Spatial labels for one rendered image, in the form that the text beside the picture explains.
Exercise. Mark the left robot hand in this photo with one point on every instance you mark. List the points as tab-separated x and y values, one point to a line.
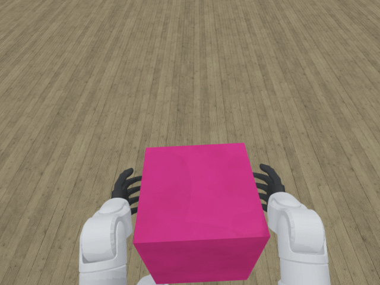
121	185

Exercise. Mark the carton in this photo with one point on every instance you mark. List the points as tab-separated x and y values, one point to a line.
199	216

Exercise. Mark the left robot forearm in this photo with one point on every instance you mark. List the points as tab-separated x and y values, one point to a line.
103	254

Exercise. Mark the right robot hand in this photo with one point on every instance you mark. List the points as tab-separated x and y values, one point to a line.
273	181

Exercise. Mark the right robot forearm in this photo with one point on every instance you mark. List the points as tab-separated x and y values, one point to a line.
302	246

